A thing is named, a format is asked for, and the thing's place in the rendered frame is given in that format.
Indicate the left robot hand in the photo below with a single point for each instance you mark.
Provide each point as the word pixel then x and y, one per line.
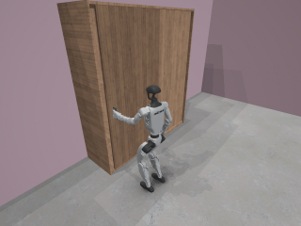
pixel 115 114

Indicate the robot left upper arm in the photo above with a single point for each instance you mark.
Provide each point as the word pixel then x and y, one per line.
pixel 142 112

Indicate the robot left shin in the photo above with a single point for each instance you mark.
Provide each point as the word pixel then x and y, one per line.
pixel 144 172

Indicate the robot head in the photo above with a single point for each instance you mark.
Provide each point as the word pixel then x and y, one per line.
pixel 153 89

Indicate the robot left forearm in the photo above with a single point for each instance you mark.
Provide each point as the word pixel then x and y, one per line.
pixel 125 119

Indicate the wardrobe door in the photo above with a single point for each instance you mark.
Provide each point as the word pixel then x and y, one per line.
pixel 129 44
pixel 174 32

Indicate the robot right upper arm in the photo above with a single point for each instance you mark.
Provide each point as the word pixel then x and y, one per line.
pixel 168 118

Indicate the robot right forearm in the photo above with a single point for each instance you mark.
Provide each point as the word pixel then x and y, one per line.
pixel 165 126

